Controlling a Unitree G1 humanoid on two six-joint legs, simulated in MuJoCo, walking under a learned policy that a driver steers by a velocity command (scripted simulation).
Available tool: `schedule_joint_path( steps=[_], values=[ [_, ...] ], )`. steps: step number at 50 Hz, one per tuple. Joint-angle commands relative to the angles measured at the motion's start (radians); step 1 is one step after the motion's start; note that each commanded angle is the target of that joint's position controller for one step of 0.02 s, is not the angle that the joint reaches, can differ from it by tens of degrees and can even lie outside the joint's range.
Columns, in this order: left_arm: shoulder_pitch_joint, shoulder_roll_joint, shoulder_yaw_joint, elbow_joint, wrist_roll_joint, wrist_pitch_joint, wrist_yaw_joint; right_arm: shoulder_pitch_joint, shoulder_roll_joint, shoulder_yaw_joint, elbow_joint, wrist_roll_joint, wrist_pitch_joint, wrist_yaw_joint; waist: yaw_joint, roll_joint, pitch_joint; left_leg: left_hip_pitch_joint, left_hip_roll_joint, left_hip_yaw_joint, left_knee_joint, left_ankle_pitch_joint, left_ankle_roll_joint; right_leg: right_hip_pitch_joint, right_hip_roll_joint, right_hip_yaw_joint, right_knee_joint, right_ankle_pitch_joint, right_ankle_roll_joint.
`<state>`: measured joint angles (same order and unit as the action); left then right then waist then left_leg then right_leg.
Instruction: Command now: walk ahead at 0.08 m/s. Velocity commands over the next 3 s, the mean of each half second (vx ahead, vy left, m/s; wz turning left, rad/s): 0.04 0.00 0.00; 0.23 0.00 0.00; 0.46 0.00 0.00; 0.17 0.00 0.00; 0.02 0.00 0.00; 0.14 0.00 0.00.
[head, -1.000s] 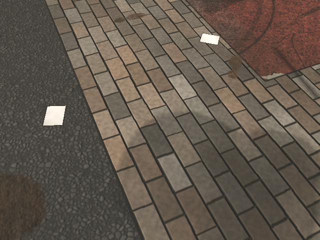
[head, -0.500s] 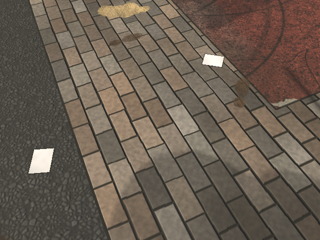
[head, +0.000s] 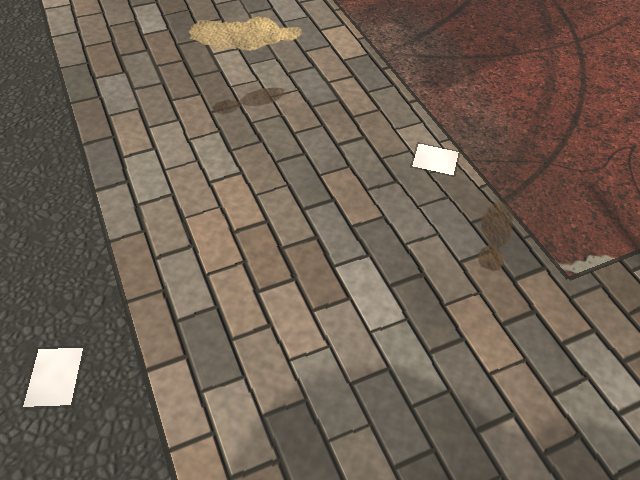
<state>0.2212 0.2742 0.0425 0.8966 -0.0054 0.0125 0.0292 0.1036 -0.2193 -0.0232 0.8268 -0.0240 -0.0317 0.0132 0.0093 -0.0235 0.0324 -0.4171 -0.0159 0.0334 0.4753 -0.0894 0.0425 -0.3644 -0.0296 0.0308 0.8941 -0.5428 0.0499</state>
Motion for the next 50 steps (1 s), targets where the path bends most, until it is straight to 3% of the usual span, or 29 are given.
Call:
schedule_joint_path(
  steps=[1,3,5,6,7,9,13,23,29,30,31,33,35,36,38,40,41,42,43,44,45,46,48,50],
  values=[
    [0.133,0.053,0.016,0.007,0.007,0.019,0.017,-0.061,-0.142,-0.036,-0.049,-0.006,0.004,-0.015,0.039,0.18,-0.147,0.055,0.214,-0.223,-0.222,-0.059,0.15,0.122,-0.019,-0.01,-0.157,0.144,-0.001],
    [0.151,0.042,0.016,0.031,0.016,0.017,0.01,-0.067,-0.137,-0.035,-0.035,0.013,0.009,-0.02,0.056,0.159,-0.152,0.016,0.19,-0.184,-0.216,-0.218,0.123,0.23,-0.001,-0.041,-0.309,0.327,-0.024],
    [0.115,0.062,0.018,0.022,0.04,0.017,0.006,-0.023,-0.104,-0.024,-0.004,0.016,0.01,-0.02,0.043,0.116,-0.099,-0.03,0.144,-0.159,-0.21,-0.431,0.039,0.257,-0.032,-0.004,-0.412,0.369,-0.063],
    [0.086,0.106,0.023,0.003,0.036,0.016,0.011,-0.01,-0.107,-0.025,0.002,0.009,0.011,-0.018,0.015,0.062,-0.046,-0.018,0.104,-0.129,-0.172,-0.452,-0.002,0.184,-0.087,0.051,-0.476,0.266,-0.09],
    [0.052,0.133,0.031,0.019,0.023,0.011,0.01,0.005,-0.099,-0.028,0.001,0.011,0.013,-0.023,-0.025,-0.061,-0.003,0.087,0.048,-0.062,-0.132,-0.343,-0.03,0.019,-0.074,0.057,-0.507,0.051,-0.11],
    [0.006,0.071,0.016,0.023,0.025,-0.014,0.009,0.008,-0.104,-0.03,0.018,0.008,0.014,-0.032,-0.031,-0.095,0.01,0.21,0.045,-0.05,-0.055,-0.191,-0.03,-0.067,-0.065,0.056,-0.564,0.031,-0.079],
    [0.036,0.068,0.014,0.053,0.013,-0.043,0.005,0.036,-0.101,-0.033,0.059,0.011,0.015,-0.035,-0.017,-0.034,-0.015,0.212,0.052,-0.051,-0.034,-0.054,-0.006,0.03,-0.047,0.03,-0.512,0.238,-0.058],
    [0.06,0.056,0.007,0.105,0.007,-0.032,0.007,0.043,-0.108,-0.037,0.131,0.023,0.028,-0.041,-0.003,0.024,-0.055,0.257,0.057,-0.046,0.003,0.135,-0.011,0.121,-0.025,-0.002,-0.466,0.46,-0.065],
    [0.057,0.044,0.004,0.13,0.007,-0.027,0.005,0.041,-0.113,-0.039,0.166,0.025,0.038,-0.049,-0.006,0.02,-0.044,0.269,0.059,-0.046,0.003,0.141,-0.014,0.132,-0.018,-0.012,-0.475,0.479,-0.063],
    [0.08,0.037,0.003,0.145,0.006,-0.025,0.005,0.056,-0.102,-0.036,0.181,0.025,0.04,-0.049,-0.003,0.014,-0.063,0.276,0.044,-0.028,0.008,0.04,-0.014,0.143,-0.011,-0.019,-0.49,0.375,-0.068],
    [0.087,0.048,0.007,0.152,0.0,-0.022,0.006,0.057,-0.101,-0.038,0.189,0.03,0.043,-0.049,-0.003,-0.006,-0.041,0.253,0.017,-0.002,0.031,-0.123,-0.014,0.126,-0.011,-0.009,-0.507,0.218,-0.086],
    [0.086,0.091,0.021,0.142,-0.009,-0.022,0.009,0.028,-0.107,-0.042,0.182,0.034,0.037,-0.048,0.009,-0.068,0.049,0.119,-0.022,0.038,0.107,-0.395,-0.013,0.092,-0.072,0.093,-0.577,-0.11,-0.154],
    [0.125,0.142,0.039,0.144,-0.021,-0.042,0.01,-0.03,-0.09,-0.039,0.153,0.045,0.006,-0.037,0.033,-0.149,0.138,-0.042,-0.012,0.049,0.242,-0.355,-0.003,0.131,-0.227,0.303,-0.688,-0.252,-0.241],
    [0.127,0.146,0.043,0.147,-0.023,-0.056,0.01,-0.046,-0.079,-0.036,0.144,0.049,-0.012,-0.029,0.034,-0.16,0.172,-0.083,0.024,0.017,0.28,-0.33,0.012,0.133,-0.281,0.367,-0.703,-0.213,-0.27],
    [0.094,0.116,0.039,0.139,-0.023,-0.075,0.005,-0.007,-0.076,-0.039,0.152,0.056,-0.041,-0.012,-0.005,-0.151,0.169,-0.065,0.05,0.006,0.219,-0.339,0.039,0.161,-0.282,0.325,-0.654,-0.035,-0.258],
    [0.015,0.103,0.037,0.112,-0.027,-0.076,-0.005,0.167,-0.094,-0.057,0.224,0.059,-0.051,-0.006,-0.09,-0.102,0.105,0.257,0.004,0.037,0.037,-0.234,0.047,0.029,-0.175,0.169,-0.536,0.118,-0.188],
    [-0.03,0.083,0.029,0.087,-0.022,-0.083,-0.008,0.284,-0.154,-0.08,0.256,0.049,-0.053,-0.008,-0.136,0.023,0.055,0.419,0.083,-0.118,-0.045,-0.221,0.075,-0.074,-0.083,0.05,-0.304,0.305,-0.136],
    [-0.03,0.022,0.016,0.045,-0.016,-0.097,-0.003,0.413,-0.273,-0.11,0.283,0.05,-0.056,-0.001,-0.157,0.329,-0.023,0.59,0.302,-0.542,-0.226,-0.31,0.209,-0.276,0.063,-0.096,0.051,0.185,-0.055],
    [-0.056,0.044,0.022,0.031,-0.027,-0.111,-0.004,0.415,-0.208,-0.08,0.282,0.033,-0.07,0.007,-0.143,0.284,-0.043,0.602,0.404,-0.764,-0.305,-0.333,0.271,-0.385,0.063,0.029,0.275,-0.018,-0.063],
    [-0.047,0.056,0.027,0.033,-0.049,-0.121,-0.013,0.332,-0.153,-0.06,0.261,0.031,-0.081,0.006,-0.094,0.184,0.02,0.567,0.404,-0.671,-0.28,-0.312,0.248,-0.455,0.002,0.072,0.375,0.034,-0.096],
    [-0.035,0.05,0.026,0.046,-0.051,-0.126,-0.02,0.275,-0.121,-0.049,0.237,0.03,-0.087,0.008,-0.069,0.127,0.029,0.532,0.356,-0.545,-0.278,-0.274,0.212,-0.454,-0.04,0.062,0.383,0.127,-0.122],
    [-0.039,0.054,0.032,0.051,-0.043,-0.128,-0.022,0.242,-0.113,-0.042,0.225,0.031,-0.088,0.011,-0.051,0.085,0.05,0.5,0.324,-0.445,-0.29,-0.204,0.185,-0.455,-0.073,0.05,0.329,0.212,-0.133],
    [-0.046,0.06,0.044,0.054,-0.027,-0.12,-0.028,0.249,-0.082,-0.026,0.224,0.025,-0.079,0.008,-0.038,0.101,0.041,0.451,0.258,-0.29,-0.312,-0.038,0.142,-0.375,-0.101,0.02,0.222,0.305,-0.125],
    [-0.078,0.031,0.042,0.044,-0.019,-0.107,-0.034,0.295,-0.099,-0.024,0.233,0.023,-0.069,-0.004,-0.042,0.097,0.041,0.444,0.239,-0.22,-0.329,0.078,0.147,-0.37,-0.097,-0.015,0.136,0.347,-0.094]
  ],
)
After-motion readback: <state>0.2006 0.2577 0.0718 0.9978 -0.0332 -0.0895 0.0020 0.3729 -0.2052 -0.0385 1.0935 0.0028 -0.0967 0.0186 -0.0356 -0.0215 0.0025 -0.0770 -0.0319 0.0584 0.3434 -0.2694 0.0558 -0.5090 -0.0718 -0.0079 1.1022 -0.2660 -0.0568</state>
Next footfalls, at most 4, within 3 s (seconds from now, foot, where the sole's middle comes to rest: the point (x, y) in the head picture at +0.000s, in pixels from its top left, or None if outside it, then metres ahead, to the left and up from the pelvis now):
0.10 right None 0.06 -0.15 -0.77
1.30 right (399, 456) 0.52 -0.14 -0.77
1.78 left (297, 357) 0.74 0.07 -0.77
2.04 right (407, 394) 0.65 -0.17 -0.77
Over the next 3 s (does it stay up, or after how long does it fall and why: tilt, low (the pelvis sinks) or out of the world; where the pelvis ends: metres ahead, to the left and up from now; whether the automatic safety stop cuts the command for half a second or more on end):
stays up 0.72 -0.02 -0.01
